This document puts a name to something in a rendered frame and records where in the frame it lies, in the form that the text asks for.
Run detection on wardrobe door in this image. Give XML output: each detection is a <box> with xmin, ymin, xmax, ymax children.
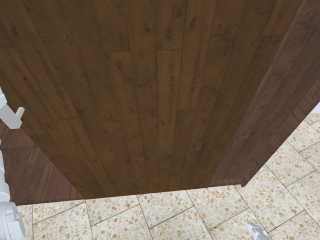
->
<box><xmin>0</xmin><ymin>0</ymin><xmax>303</xmax><ymax>200</ymax></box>
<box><xmin>211</xmin><ymin>0</ymin><xmax>320</xmax><ymax>181</ymax></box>

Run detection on handle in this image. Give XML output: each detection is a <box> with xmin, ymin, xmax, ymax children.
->
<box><xmin>0</xmin><ymin>104</ymin><xmax>25</xmax><ymax>129</ymax></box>

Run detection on right robot hand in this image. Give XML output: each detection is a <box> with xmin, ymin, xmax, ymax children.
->
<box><xmin>244</xmin><ymin>220</ymin><xmax>271</xmax><ymax>240</ymax></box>

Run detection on robot left upper arm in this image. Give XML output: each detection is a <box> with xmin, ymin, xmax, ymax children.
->
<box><xmin>0</xmin><ymin>201</ymin><xmax>26</xmax><ymax>240</ymax></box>

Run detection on left robot forearm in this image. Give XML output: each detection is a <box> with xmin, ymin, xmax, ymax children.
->
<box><xmin>0</xmin><ymin>139</ymin><xmax>10</xmax><ymax>203</ymax></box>

